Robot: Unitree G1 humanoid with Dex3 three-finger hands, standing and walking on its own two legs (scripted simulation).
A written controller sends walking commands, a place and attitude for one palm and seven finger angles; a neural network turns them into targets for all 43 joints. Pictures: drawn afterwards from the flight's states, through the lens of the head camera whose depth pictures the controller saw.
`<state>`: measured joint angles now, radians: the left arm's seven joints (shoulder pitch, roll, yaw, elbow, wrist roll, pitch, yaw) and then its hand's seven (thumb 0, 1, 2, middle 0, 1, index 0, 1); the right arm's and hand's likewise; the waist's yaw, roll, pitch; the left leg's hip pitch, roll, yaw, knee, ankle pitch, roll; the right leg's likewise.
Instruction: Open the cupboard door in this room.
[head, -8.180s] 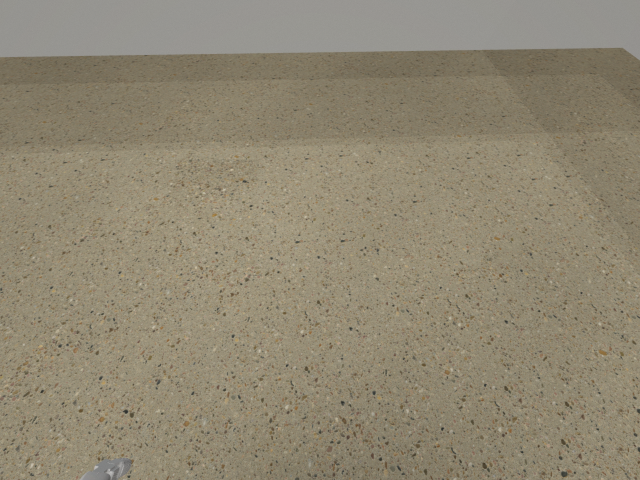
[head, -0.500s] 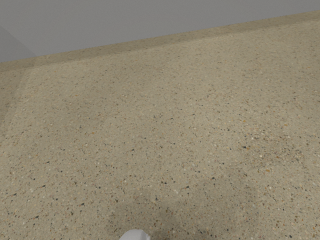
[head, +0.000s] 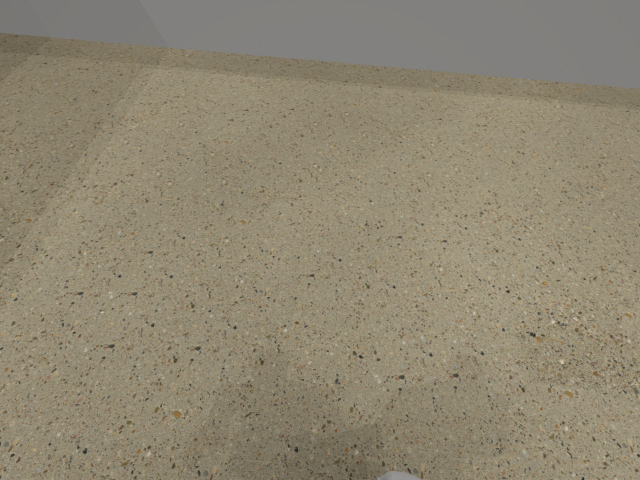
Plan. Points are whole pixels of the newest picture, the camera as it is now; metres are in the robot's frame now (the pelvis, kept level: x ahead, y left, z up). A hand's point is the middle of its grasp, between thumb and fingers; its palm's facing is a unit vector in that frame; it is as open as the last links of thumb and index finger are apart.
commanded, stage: turn or walk to find it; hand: left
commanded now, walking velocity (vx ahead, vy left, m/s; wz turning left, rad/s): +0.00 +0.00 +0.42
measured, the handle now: out of the picture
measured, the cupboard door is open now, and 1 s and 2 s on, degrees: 0 0 0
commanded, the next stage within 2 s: stand and wait in 1.94 s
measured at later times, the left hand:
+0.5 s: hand out of the picture +0.01 +0.15 -0.15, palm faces +0.24 -0.94 -0.26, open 7.4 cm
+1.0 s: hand out of the picture -0.11 +0.20 -0.17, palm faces +0.46 -0.85 -0.26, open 7.4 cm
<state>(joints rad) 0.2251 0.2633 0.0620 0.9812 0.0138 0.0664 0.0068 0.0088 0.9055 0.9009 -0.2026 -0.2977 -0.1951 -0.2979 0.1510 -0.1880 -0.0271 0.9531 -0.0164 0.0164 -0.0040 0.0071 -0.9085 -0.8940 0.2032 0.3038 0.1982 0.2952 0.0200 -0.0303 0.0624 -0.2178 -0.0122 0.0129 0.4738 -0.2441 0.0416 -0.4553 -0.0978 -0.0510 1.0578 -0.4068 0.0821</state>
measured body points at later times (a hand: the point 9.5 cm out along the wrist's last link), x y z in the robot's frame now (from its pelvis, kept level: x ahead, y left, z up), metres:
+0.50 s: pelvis -0.03 -0.05 +0.00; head +0.00 -0.08 +0.45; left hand +0.00 +0.19 -0.13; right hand +0.05 -0.30 -0.17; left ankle -0.08 +0.10 -0.65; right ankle -0.01 -0.14 -0.74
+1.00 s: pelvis -0.07 -0.02 +0.00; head -0.05 -0.01 +0.45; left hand -0.13 +0.24 -0.15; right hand +0.12 -0.19 -0.14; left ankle -0.10 +0.08 -0.74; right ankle -0.02 -0.15 -0.68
